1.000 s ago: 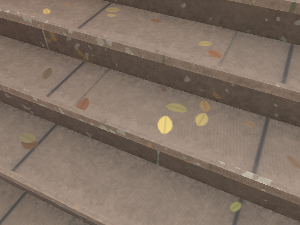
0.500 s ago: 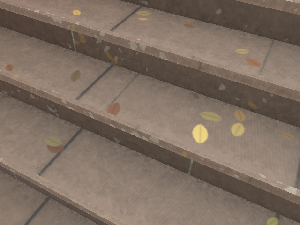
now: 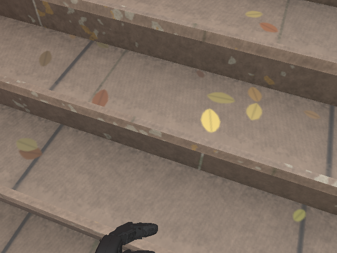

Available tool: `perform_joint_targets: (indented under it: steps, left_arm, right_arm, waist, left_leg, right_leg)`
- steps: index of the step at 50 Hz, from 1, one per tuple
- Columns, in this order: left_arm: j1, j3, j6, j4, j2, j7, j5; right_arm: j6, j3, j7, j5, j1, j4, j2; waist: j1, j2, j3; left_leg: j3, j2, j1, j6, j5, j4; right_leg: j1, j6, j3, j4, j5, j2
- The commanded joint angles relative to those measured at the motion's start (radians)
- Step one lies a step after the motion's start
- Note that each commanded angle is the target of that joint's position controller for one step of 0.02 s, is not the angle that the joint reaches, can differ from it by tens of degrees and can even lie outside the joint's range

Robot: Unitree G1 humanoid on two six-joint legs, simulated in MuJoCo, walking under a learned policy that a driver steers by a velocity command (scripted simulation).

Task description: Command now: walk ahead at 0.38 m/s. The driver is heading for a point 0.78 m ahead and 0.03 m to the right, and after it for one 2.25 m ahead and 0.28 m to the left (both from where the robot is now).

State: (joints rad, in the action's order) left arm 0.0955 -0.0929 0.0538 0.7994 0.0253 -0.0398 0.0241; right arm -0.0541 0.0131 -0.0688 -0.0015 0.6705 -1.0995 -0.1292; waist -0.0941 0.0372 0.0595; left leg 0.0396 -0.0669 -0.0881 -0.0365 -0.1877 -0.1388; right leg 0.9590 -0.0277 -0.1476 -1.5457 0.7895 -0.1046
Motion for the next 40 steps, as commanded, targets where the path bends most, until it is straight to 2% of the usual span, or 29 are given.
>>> perform_joint_targets:
  steps: [1, 2, 3, 4, 5, 6, 7, 8, 10, 11, 13, 16, 17, 20, 22, 23, 25, 26, 27, 28, 29, 30, 31, 32, 33, 35, 36, 37, 40]
  left_arm:
    - [-0.004, 0.007, 0.019, -0.074, 0.027, 0.01, 0.005]
    - [-0.073, 0.031, 0.016, -0.066, 0.077, 0.027, 0.002]
    - [-0.183, 0.058, 0.012, -0.039, 0.144, 0.041, -0.003]
    - [-0.31, 0.097, -0.004, -0.007, 0.252, 0.057, -0.017]
    - [-0.489, 0.134, -0.028, 0.051, 0.353, 0.078, -0.033]
    - [-0.558, 0.146, -0.021, 0.107, 0.365, 0.091, -0.059]
    - [-0.509, 0.129, -0.009, 0.142, 0.294, 0.073, -0.036]
    - [-0.451, 0.1, -0.001, 0.174, 0.173, 0.044, -0.045]
    - [-0.398, 0.058, 0.012, 0.23, -0.004, 0.006, -0.058]
    - [-0.39, 0.055, 0.015, 0.244, -0.035, 0.0, -0.059]
    - [-0.42, 0.065, 0.009, 0.253, -0.013, -0.005, -0.049]
    - [-0.371, 0.055, 0.025, 0.207, 0.042, 0.014, -0.057]
    - [-0.406, 0.057, 0.034, 0.218, 0.088, 0.021, -0.049]
    - [-0.687, 0.081, 0.032, 0.284, 0.176, 0.052, -0.048]
    - [-0.799, 0.091, 0.015, 0.293, 0.174, 0.068, -0.052]
    - [-0.824, 0.093, 0.0, 0.291, 0.171, 0.082, -0.038]
    - [-0.809, 0.081, -0.011, 0.288, 0.14, 0.108, -0.015]
    - [-0.76, 0.091, -0.013, 0.267, 0.185, 0.113, 0.002]
    - [-0.749, 0.099, -0.007, 0.279, 0.234, 0.112, 0.042]
    - [-0.78, 0.1, 0.026, 0.294, 0.309, 0.081, 0.006]
    - [-0.76, 0.118, 0.041, 0.286, 0.398, 0.059, -0.03]
    - [-0.665, 0.153, 0.054, 0.249, 0.495, 0.051, -0.029]
    - [-0.683, 0.138, 0.08, 0.21, 0.37, 0.042, -0.018]
    - [-0.676, 0.114, 0.11, 0.236, 0.271, 0.015, -0.029]
    - [-0.646, 0.143, 0.127, 0.232, 0.228, -0.013, -0.004]
    - [-0.319, 0.108, 0.097, 0.032, 0.108, -0.02, -0.002]
    - [-0.271, 0.098, 0.082, -0.023, 0.101, -0.017, -0.023]
    - [-0.299, 0.08, 0.073, -0.048, 0.085, -0.024, -0.017]
    - [-0.376, 0.025, 0.041, -0.042, 0.003, -0.014, 0.002]
  right_arm:
    - [0.027, 0.004, 0.034, -0.001, -0.026, 0.054, -0.112]
    - [0.047, 0.003, 0.041, -0.005, -0.037, 0.055, -0.128]
    - [0.067, 0.012, 0.039, -0.011, -0.108, 0.076, -0.161]
    - [0.095, 0.021, 0.044, -0.019, -0.153, 0.092, -0.183]
    - [0.119, 0.011, 0.06, -0.038, -0.176, 0.108, -0.122]
    - [0.14, 0.006, 0.093, -0.048, -0.243, 0.123, -0.06]
    - [0.151, 0.002, 0.122, -0.008, -0.33, 0.192, -0.007]
    - [0.155, -0.017, 0.129, 0.022, -0.417, 0.281, 0.032]
    - [0.141, -0.033, 0.106, 0.037, -0.414, 0.342, 0.024]
    - [0.123, -0.043, 0.104, 0.039, -0.375, 0.339, 0.038]
    - [0.104, -0.075, 0.101, 0.041, -0.385, 0.364, 0.101]
    - [0.097, -0.081, 0.104, 0.007, -0.468, 0.414, 0.025]
    - [0.091, -0.079, 0.096, -0.002, -0.477, 0.411, 0.023]
    - [0.098, -0.085, 0.089, 0.013, -0.61, 0.445, 0.044]
    - [0.123, -0.097, 0.109, 0.03, -0.764, 0.519, 0.056]
    - [0.134, -0.128, 0.126, 0.029, -0.914, 0.602, 0.092]
    - [0.144, -0.162, 0.154, 0.025, -1.081, 0.734, 0.107]
    - [0.148, -0.179, 0.172, 0.023, -1.109, 0.759, 0.092]
    - [0.152, -0.19, 0.168, 0.03, -1.138, 0.784, 0.122]
    - [0.175, -0.139, 0.167, 0.035, -0.98, 0.765, 0.036]
    - [0.168, -0.072, 0.144, 0.04, -0.678, 0.67, -0.084]
    - [0.141, -0.004, 0.12, 0.02, -0.42, 0.579, -0.233]
    - [0.126, 0.051, 0.1, -0.024, -0.23, 0.482, -0.34]
    - [0.1, 0.065, 0.066, -0.048, -0.154, 0.426, -0.406]
    - [0.101, 0.046, 0.066, -0.067, -0.186, 0.398, -0.326]
    - [0.114, -0.003, 0.094, -0.01, -0.306, 0.266, -0.117]
    - [0.129, -0.029, 0.104, -0.034, -0.354, 0.218, -0.022]
    - [0.142, -0.043, 0.113, -0.053, -0.392, 0.185, 0.039]
    - [0.145, -0.046, 0.128, -0.048, -0.405, 0.144, 0.044]
  waist:
    - [0.149, 0.192, 0.07]
    - [0.193, 0.258, 0.139]
    - [0.252, 0.229, 0.181]
    - [0.294, 0.071, 0.225]
    - [0.345, -0.204, 0.233]
    - [0.344, -0.273, 0.211]
    - [0.265, -0.167, 0.046]
    - [0.186, -0.135, -0.105]
    - [0.068, -0.086, -0.164]
    - [0.025, -0.077, -0.171]
    - [-0.004, -0.097, -0.193]
    - [-0.029, -0.08, -0.188]
    - [-0.021, -0.114, -0.134]
    - [0.121, -0.119, -0.142]
    - [0.189, -0.112, -0.185]
    - [0.216, -0.111, -0.211]
    - [0.209, -0.096, -0.216]
    - [0.202, -0.055, -0.188]
    - [0.168, -0.103, -0.122]
    - [0.075, -0.247, 0.015]
    - [-0.064, -0.346, 0.162]
    - [-0.194, -0.382, 0.282]
    - [-0.17, -0.071, 0.456]
    - [-0.138, 0.285, 0.629]
    - [-0.091, 0.175, 0.597]
    - [0.01, 0.001, 0.198]
    - [0.075, -0.039, 0.112]
    - [0.128, -0.039, 0.051]
    - [0.208, -0.026, -0.038]
  left_leg:
    - [-0.069, -0.164, -0.123, -0.195, 0.673, 0.003]
    - [-0.003, -0.132, -0.096, -0.174, 1.175, -0.135]
    - [0.056, -0.085, -0.129, -0.127, 1.439, -0.342]
    - [0.053, -0.02, -0.245, -0.101, 1.416, -0.561]
    - [-0.033, 0.068, -0.506, -0.078, 0.626, -0.868]
    - [-0.182, 0.136, -0.678, -0.061, 0.036, -1.393]
    - [-0.255, 0.134, -0.832, -0.069, -0.014, -1.702]
    - [-0.231, 0.109, -0.954, -0.106, -0.009, -1.83]
    - [-0.247, 0.094, -1.023, -0.163, 0.073, -1.941]
    - [-0.284, 0.098, -1.032, -0.173, 0.089, -1.939]
    - [-0.276, 0.087, -1.15, -0.172, 0.076, -1.911]
    - [-0.129, 0.088, -0.946, -0.09, 0.249, -1.584]
    - [-0.067, 0.066, -0.923, -0.066, 0.266, -1.618]
    - [-0.122, 0.023, -1.432, -0.053, 0.041, -1.918]
    - [-0.173, -0.023, -1.75, -0.04, -0.125, -1.949]
    - [-0.092, -0.059, -1.81, -0.018, -0.178, -1.83]
    - [0.019, -0.161, -1.573, 0.005, -0.088, -1.617]
    - [0.129, -0.155, -1.144, -0.012, 0.007, -1.323]
    - [0.156, -0.111, -0.706, -0.046, -0.027, -1.142]
    - [0.279, 0.046, -0.367, -0.079, -0.115, -1.221]
    - [0.204, 0.104, -0.185, -0.129, -0.162, -1.126]
    - [0.024, 0.084, -0.052, -0.161, -0.159, -0.938]
    - [-0.483, -0.131, 0.298, -0.294, -0.171, -0.768]
    - [-0.996, -0.326, 0.36, -0.373, -0.263, -0.217]
    - [-1.07, -0.354, 0.256, -0.313, -0.341, -0.134]
    - [-0.725, -0.285, -0.106, -0.188, -0.477, -0.232]
    - [-0.553, -0.246, -0.227, -0.143, -0.392, -0.279]
    - [-0.432, -0.217, -0.321, -0.122, -0.303, -0.282]
    - [-0.152, -0.171, -0.372, -0.079, -0.137, -0.252]
  right_leg:
    - [-0.411, -0.032, -0.119, 0.216, -0.058, 0.123]
    - [-0.541, -0.064, -0.056, 0.24, -0.116, 0.149]
    - [-0.607, -0.132, 0.128, 0.359, -0.123, 0.088]
    - [-0.716, -0.224, 0.445, 0.593, -0.079, -0.01]
    - [-0.941, -0.341, 0.859, 1.007, -0.031, -0.159]
    - [-0.936, -0.403, 1.17, 1.254, -0.078, -0.278]
    - [-0.798, -0.348, 1.104, 1.257, -0.03, -0.278]
    - [-0.64, -0.282, 0.9, 1.195, -0.074, -0.264]
    - [-0.525, -0.143, 0.567, 1.129, -0.293, -0.182]
    - [-0.515, -0.105, 0.45, 1.14, -0.348, -0.142]
    - [-0.552, -0.071, 0.287, 1.172, -0.479, -0.113]
    - [-0.325, -0.106, 0.043, 1.26, -0.571, -0.022]
    - [-0.373, -0.135, 0.079, 1.285, -0.595, -0.04]
    - [-0.936, -0.163, 0.25, 1.281, -0.679, -0.17]
    - [-1.231, -0.126, 0.289, 1.24, -0.684, -0.219]
    - [-1.226, -0.109, 0.277, 1.29, -0.606, -0.204]
    - [-1.015, -0.108, 0.268, 1.457, -0.632, -0.225]
    - [-0.756, -0.14, 0.189, 1.634, -0.668, -0.206]
    - [-0.598, -0.135, 0.134, 1.675, -1.011, -0.186]
    - [-0.642, -0.16, 0.075, 1.493, -1.858, -0.187]
    - [-0.804, -0.125, 0.07, 1.247, -2.251, -0.167]
    - [-0.876, -0.09, 0.128, 1.026, -2.3, -0.159]
    - [-0.55, -0.034, 0.201, 0.649, -1.995, -0.063]
    - [-0.463, -0.027, 0.271, 0.177, -0.82, 0.169]
    - [-0.415, -0.029, 0.458, -0.244, -0.719, 0.193]
    - [-0.165, -0.085, 0.332, -0.487, -0.713, 0.128]
    - [-0.113, -0.141, 0.347, -0.503, -0.743, 0.086]
    - [-0.102, -0.181, 0.367, -0.55, -0.725, 0.086]
    - [0.108, -0.203, 0.378, -0.604, -0.74, 0.092]
